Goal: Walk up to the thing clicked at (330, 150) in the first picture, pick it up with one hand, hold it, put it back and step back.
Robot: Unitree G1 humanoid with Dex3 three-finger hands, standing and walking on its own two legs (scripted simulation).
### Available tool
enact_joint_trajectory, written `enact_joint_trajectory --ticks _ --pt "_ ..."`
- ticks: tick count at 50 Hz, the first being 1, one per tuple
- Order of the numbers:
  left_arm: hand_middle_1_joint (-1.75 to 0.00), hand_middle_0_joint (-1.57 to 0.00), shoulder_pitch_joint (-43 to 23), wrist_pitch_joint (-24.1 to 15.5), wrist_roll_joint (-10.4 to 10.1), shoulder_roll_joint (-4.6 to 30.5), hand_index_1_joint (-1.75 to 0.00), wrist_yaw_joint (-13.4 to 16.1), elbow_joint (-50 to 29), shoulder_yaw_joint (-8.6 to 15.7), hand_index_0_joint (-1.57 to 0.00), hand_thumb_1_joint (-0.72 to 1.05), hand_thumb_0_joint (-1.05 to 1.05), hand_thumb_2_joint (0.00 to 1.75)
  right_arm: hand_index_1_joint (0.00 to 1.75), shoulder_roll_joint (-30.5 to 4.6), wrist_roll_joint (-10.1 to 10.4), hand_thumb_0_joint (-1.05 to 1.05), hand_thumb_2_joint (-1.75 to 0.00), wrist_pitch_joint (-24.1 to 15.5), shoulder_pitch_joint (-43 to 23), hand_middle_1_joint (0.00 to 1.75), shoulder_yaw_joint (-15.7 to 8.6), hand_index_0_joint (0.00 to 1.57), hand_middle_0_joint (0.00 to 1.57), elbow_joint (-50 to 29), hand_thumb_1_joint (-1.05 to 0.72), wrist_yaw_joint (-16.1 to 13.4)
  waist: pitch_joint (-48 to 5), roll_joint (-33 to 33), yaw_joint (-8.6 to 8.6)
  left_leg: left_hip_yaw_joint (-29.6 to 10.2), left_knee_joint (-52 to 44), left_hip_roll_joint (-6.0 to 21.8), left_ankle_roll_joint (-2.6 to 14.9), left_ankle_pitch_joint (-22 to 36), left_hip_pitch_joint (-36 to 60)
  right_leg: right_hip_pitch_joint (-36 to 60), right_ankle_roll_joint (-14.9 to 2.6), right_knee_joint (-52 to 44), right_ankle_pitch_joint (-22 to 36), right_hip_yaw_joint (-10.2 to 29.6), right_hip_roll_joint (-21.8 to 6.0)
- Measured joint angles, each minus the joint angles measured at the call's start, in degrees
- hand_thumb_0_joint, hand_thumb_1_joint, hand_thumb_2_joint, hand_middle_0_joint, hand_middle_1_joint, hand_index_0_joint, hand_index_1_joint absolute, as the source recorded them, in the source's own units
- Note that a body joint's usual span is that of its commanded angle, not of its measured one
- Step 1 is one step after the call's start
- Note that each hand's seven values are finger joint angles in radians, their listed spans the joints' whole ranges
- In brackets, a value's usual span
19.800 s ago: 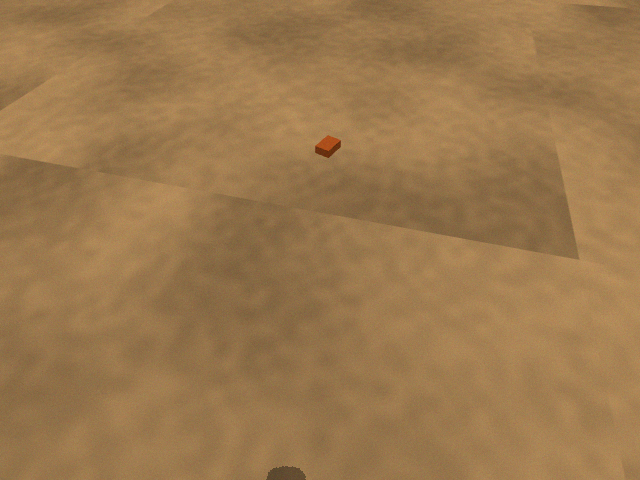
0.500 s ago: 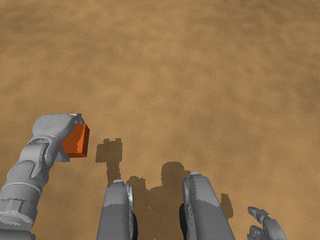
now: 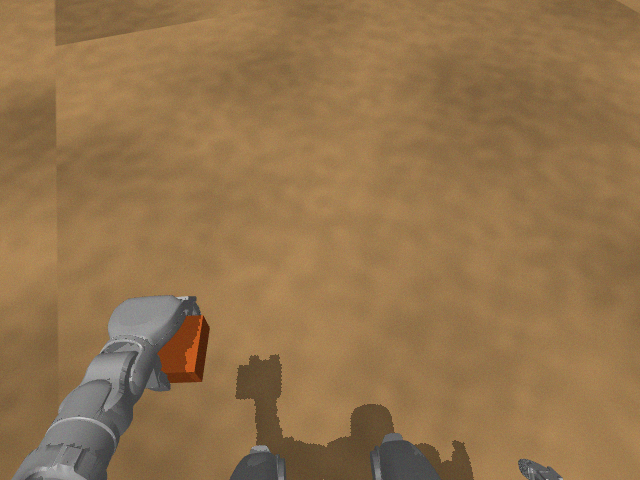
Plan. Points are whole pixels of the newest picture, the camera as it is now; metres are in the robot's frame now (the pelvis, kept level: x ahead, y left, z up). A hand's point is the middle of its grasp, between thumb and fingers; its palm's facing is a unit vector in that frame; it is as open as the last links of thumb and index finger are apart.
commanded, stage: lift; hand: left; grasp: from above
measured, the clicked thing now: (161, 349) +0.35 +0.23 -0.10
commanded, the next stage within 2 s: hold in 0.32 s
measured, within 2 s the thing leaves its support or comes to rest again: neither
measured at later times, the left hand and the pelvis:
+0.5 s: hand (144, 315) +0.35 +0.22 -0.01, palm faces -0.47 -0.04 -0.88, open 10.9 cm; pelvis +0.04 +0.01 +0.06, yaw -1 degrees
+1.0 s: hand (139, 305) +0.35 +0.22 +0.03, palm faces -0.47 -0.02 -0.88, open 10.9 cm; pelvis +0.05 +0.00 +0.08, yaw -1 degrees
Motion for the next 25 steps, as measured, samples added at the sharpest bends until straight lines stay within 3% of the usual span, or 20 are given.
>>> enact_joint_trajectory --ticks 7,17,25 --pt "-0.56 -0.60 -0.69 1.99 -0.34 -1.26 -0.53 0.66 1.61 -1.03 -0.64 -0.10 0.00 0.57 0.30 0.24 0.13 0.01 -0.90 0.11 0.63 0.30 -0.34 0.21 0.20 0.25 -0.91 0.28 1.38 -0.28 0.34 1.01 -7.55 -0.06 0.14 2.09 7.93 7.53 0.17 -7.26 2.16 0.78 -0.03" --pt "-0.56 -0.60 0.99 2.46 -1.66 -1.62 -0.53 -1.52 -0.11 -1.78 -0.64 -0.10 0.00 0.57 0.30 0.54 0.44 0.01 -0.90 0.76 0.71 0.30 -0.28 0.21 0.20 -0.50 -0.91 0.12 2.92 -0.32 1.07 1.96 -16.13 -0.36 0.36 4.41 16.51 15.76 0.41 -15.52 4.48 1.50 -0.26" --pt "-0.56 -0.60 1.88 1.80 -1.17 -1.45 -0.52 -2.73 -1.43 -2.21 -0.64 -0.10 0.00 0.57 0.30 0.57 0.54 0.01 -0.90 1.52 0.29 0.30 -0.39 0.21 0.20 -0.61 -0.91 0.03 2.99 -0.32 1.85 2.22 -20.52 -0.57 0.38 5.29 21.33 20.48 0.46 -19.75 5.30 1.64 -0.43"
